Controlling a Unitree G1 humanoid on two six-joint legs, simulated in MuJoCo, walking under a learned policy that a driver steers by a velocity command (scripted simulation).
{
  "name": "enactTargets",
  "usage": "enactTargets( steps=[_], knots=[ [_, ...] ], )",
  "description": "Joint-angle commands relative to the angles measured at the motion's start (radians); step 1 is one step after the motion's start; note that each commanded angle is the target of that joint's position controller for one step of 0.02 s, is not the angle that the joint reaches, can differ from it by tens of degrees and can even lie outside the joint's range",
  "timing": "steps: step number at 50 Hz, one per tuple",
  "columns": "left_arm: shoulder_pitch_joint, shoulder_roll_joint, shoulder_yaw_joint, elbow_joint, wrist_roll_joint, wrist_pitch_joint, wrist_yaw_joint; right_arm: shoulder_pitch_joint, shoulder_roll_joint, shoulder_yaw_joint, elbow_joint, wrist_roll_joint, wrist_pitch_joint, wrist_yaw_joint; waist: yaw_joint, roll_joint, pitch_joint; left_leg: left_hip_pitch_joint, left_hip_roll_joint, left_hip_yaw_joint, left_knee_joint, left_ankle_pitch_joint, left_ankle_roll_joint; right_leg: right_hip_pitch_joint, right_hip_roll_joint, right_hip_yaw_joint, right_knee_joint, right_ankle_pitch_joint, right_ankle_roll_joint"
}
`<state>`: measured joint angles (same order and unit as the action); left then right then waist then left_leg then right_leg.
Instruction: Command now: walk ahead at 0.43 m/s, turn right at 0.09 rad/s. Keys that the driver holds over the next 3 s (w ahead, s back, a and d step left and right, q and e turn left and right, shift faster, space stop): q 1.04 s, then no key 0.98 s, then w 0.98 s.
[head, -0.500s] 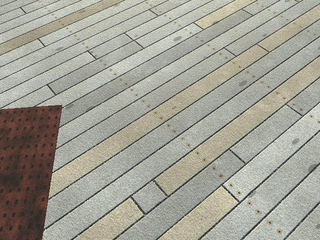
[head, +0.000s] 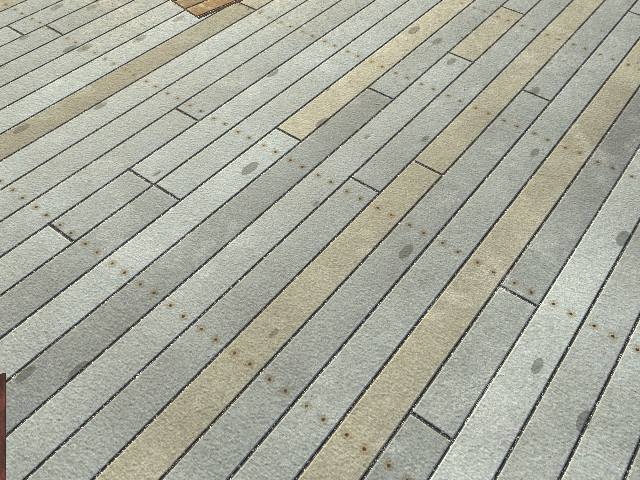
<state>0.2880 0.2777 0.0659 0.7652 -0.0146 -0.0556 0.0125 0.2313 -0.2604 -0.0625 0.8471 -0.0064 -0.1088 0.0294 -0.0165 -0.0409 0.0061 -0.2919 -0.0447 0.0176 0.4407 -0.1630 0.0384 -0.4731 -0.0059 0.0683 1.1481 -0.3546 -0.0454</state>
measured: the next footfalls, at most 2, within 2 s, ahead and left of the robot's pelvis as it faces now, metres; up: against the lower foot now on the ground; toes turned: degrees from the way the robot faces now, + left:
right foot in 0.30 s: +0.28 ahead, -0.12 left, +0.00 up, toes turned +9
left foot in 0.70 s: +0.17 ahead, +0.13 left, +0.00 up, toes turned +23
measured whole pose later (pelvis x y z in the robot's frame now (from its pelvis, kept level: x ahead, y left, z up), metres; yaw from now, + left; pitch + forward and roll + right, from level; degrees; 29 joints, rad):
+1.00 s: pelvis +0.15 +0.03 +0.01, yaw +30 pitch +3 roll -3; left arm 0.11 0.31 0.10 0.77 0.00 0.01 0.04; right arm 0.21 -0.30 -0.06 0.64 0.01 0.03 -0.03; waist -0.01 -0.01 0.03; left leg -0.31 -0.06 -0.12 0.46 -0.19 0.05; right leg -0.52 0.02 0.07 0.91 -0.32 0.08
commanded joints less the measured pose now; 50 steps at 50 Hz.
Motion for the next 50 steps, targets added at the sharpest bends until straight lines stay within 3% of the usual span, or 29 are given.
enactTargets(
  steps=[1,3,5,7,10,12,13,14,15,16,17,18,19,20,22,26,30,33,34,35,36,37,38,39,40,41,44,50],
  knots=[
    [-0.014,0.066,0.020,-0.085,0.015,-0.017,0.003,-0.007,-0.111,-0.013,-0.043,0.000,-0.012,-0.005,0.020,0.153,-0.001,0.124,0.258,-0.311,-0.241,0.235,0.184,-0.168,-0.085,0.009,-0.086,0.050,0.021],
    [-0.057,0.039,0.009,-0.106,0.029,-0.021,0.007,0.009,-0.141,-0.020,-0.028,0.004,-0.005,-0.014,0.023,0.126,-0.021,0.124,0.246,-0.226,-0.209,0.578,0.196,-0.138,-0.073,-0.019,-0.226,0.084,0.056],
    [-0.104,0.017,-0.001,-0.110,0.027,-0.022,0.005,0.029,-0.165,-0.027,-0.018,0.016,0.011,-0.025,0.009,0.126,-0.051,0.111,0.205,-0.155,-0.182,0.663,0.162,-0.061,-0.040,-0.042,-0.373,0.204,0.070],
    [-0.157,0.024,0.000,-0.119,0.018,-0.018,0.002,0.062,-0.182,-0.031,-0.006,0.026,0.028,-0.033,-0.011,0.141,-0.070,0.123,0.188,-0.145,-0.158,0.641,0.145,-0.012,-0.002,-0.045,-0.475,0.309,0.078],
    [-0.231,0.046,0.006,-0.142,0.013,-0.012,0.000,0.096,-0.185,-0.035,0.003,0.035,0.052,-0.043,-0.027,0.153,-0.062,0.155,0.201,-0.203,-0.102,0.540,0.134,0.007,0.027,-0.022,-0.576,0.319,0.073],
    [-0.215,0.075,0.017,-0.141,0.016,-0.018,-0.003,0.078,-0.184,-0.037,-0.009,0.039,0.065,-0.051,-0.005,0.165,-0.065,0.168,0.206,-0.266,-0.049,0.441,0.116,0.060,0.030,-0.002,-0.655,0.310,0.057],
    [-0.171,0.087,0.023,-0.126,0.019,-0.024,-0.004,0.047,-0.182,-0.038,-0.023,0.042,0.070,-0.055,0.028,0.160,-0.074,0.150,0.189,-0.277,-0.001,0.393,0.095,0.137,0.028,-0.007,-0.729,0.369,0.040],
    [-0.124,0.119,0.034,-0.115,0.030,-0.030,0.002,0.042,-0.160,-0.032,-0.036,0.039,0.070,-0.056,0.046,0.129,-0.109,0.102,0.140,-0.263,0.082,0.328,0.058,0.266,-0.019,0.009,-0.787,0.497,0.008],
    [-0.037,0.189,0.049,-0.114,0.052,-0.028,0.017,0.028,-0.102,-0.014,-0.073,0.015,0.064,-0.054,0.070,0.002,-0.218,-0.045,0.066,-0.207,0.302,0.082,0.010,0.498,-0.211,0.150,-0.723,0.840,-0.067],
    [-0.031,0.202,0.047,-0.127,0.056,-0.007,0.021,0.202,-0.041,0.004,-0.063,0.008,0.057,-0.050,0.008,-0.229,-0.324,-0.270,-0.044,-0.121,0.557,-0.567,-0.043,0.700,-0.454,0.367,-0.659,1.140,-0.234],
    [-0.026,0.149,0.039,-0.123,0.034,0.010,0.014,0.237,-0.131,-0.013,-0.047,0.025,0.067,-0.048,0.021,-0.192,-0.363,-0.317,0.013,-0.130,0.703,-0.575,-0.068,0.648,-0.475,0.426,-0.696,0.947,-0.275],
    [-0.068,0.103,0.026,-0.133,0.025,0.017,0.015,0.166,-0.176,-0.031,-0.054,0.034,0.086,-0.053,0.029,-0.110,-0.267,-0.369,0.045,-0.113,0.769,-0.503,-0.090,0.577,-0.397,0.336,-0.728,0.758,-0.239],
    [-0.124,0.088,0.019,-0.132,0.023,0.023,0.016,0.122,-0.172,-0.037,-0.061,0.033,0.107,-0.061,0.017,-0.071,-0.200,-0.385,0.069,-0.096,0.777,-0.434,-0.107,0.486,-0.340,0.256,-0.765,0.610,-0.203],
    [-0.167,0.085,0.016,-0.134,0.026,0.028,0.016,0.107,-0.171,-0.043,-0.067,0.027,0.131,-0.069,0.005,-0.073,-0.151,-0.364,0.088,-0.096,0.775,-0.379,-0.121,0.388,-0.315,0.210,-0.802,0.507,-0.190],
    [-0.216,0.107,0.022,-0.124,0.043,0.030,0.016,0.106,-0.133,-0.039,-0.088,0.024,0.159,-0.072,-0.021,-0.103,-0.092,-0.264,0.087,-0.058,0.743,-0.295,-0.131,0.217,-0.266,0.098,-0.868,0.420,-0.184],
    [-0.230,0.121,0.030,-0.103,0.037,0.029,0.026,0.045,-0.099,-0.029,-0.141,0.017,0.162,-0.059,-0.010,-0.102,-0.103,-0.194,0.109,-0.032,0.545,-0.206,-0.114,0.209,-0.272,0.002,-0.886,0.401,-0.194],
    [-0.219,0.163,0.044,-0.082,0.023,0.040,0.025,0.000,-0.123,-0.030,-0.181,0.018,0.162,-0.033,0.006,-0.106,-0.125,-0.101,0.107,0.004,0.382,-0.173,-0.078,0.243,-0.311,-0.028,-0.867,0.392,-0.184],
    [-0.225,0.180,0.050,-0.065,-0.002,0.050,0.021,0.034,-0.133,-0.041,-0.183,0.016,0.166,-0.018,-0.025,-0.096,-0.118,0.013,0.074,0.050,0.172,-0.087,-0.024,0.245,-0.306,-0.065,-0.789,0.315,-0.122],
    [-0.197,0.159,0.046,-0.048,-0.007,0.054,0.021,0.062,-0.146,-0.049,-0.172,0.011,0.166,-0.020,-0.029,-0.068,-0.114,0.086,0.050,0.048,0.094,-0.040,0.005,0.207,-0.276,-0.099,-0.723,0.239,-0.072],
    [-0.149,0.118,0.038,-0.029,0.002,0.059,0.016,0.087,-0.200,-0.066,-0.173,0.008,0.166,-0.029,-0.022,0.074,-0.083,0.173,0.123,-0.092,-0.031,0.111,0.058,0.094,-0.204,-0.183,-0.553,0.103,0.015],
    [-0.133,0.065,0.020,-0.063,0.053,0.061,0.007,0.074,-0.309,-0.083,-0.212,0.008,0.166,-0.050,0.027,0.391,-0.057,0.276,0.384,-0.456,-0.065,0.427,0.199,-0.188,-0.049,-0.255,-0.225,-0.295,0.126],
    [-0.251,0.110,0.035,-0.098,0.042,0.055,0.019,0.088,-0.315,-0.080,-0.233,-0.032,0.145,-0.038,-0.061,0.322,-0.095,0.165,0.438,-0.548,-0.128,0.351,0.321,-0.235,0.007,-0.071,-0.059,-0.333,0.117],
    [-0.270,0.137,0.045,-0.099,0.018,0.057,0.026,0.049,-0.291,-0.073,-0.233,-0.037,0.124,-0.033,-0.038,0.229,-0.069,0.141,0.377,-0.466,-0.137,0.259,0.280,-0.241,-0.012,-0.026,0.001,-0.239,0.096],
    [-0.236,0.140,0.051,-0.080,0.015,0.062,0.034,-0.013,-0.263,-0.068,-0.239,-0.015,0.113,-0.038,0.000,0.186,-0.056,0.131,0.323,-0.400,-0.127,0.197,0.215,-0.249,-0.025,-0.010,-0.007,-0.139,0.085],
    [-0.214,0.142,0.056,-0.056,0.024,0.066,0.043,-0.050,-0.224,-0.056,-0.249,0.003,0.112,-0.043,0.012,0.162,-0.065,0.130,0.293,-0.367,-0.118,0.177,0.176,-0.238,-0.033,-0.003,-0.012,-0.084,0.088],
    [-0.194,0.142,0.058,-0.051,0.030,0.068,0.046,-0.073,-0.211,-0.049,-0.256,0.010,0.114,-0.049,0.027,0.170,-0.072,0.106,0.272,-0.341,-0.113,0.214,0.167,-0.204,-0.023,-0.006,0.004,-0.039,0.096],
    [-0.182,0.119,0.054,-0.053,0.019,0.059,0.039,-0.049,-0.192,-0.040,-0.265,0.007,0.116,-0.062,0.027,0.166,-0.108,0.142,0.245,-0.333,-0.102,0.255,0.172,-0.173,0.002,0.002,-0.031,0.027,0.108],
    [-0.233,0.099,0.039,-0.074,0.012,0.046,0.022,-0.026,-0.226,-0.057,-0.280,0.012,0.131,-0.071,-0.005,0.194,-0.090,0.154,0.226,-0.418,-0.083,0.144,0.182,-0.091,0.026,0.025,-0.328,0.025,0.130]
  ],
)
